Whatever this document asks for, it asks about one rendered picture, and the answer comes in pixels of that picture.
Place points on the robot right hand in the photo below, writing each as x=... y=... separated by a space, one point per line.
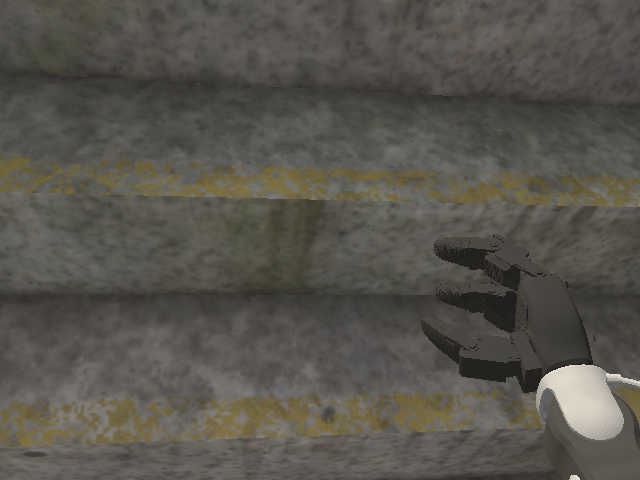
x=546 y=331

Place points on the right robot forearm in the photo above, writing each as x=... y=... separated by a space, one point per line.
x=590 y=432

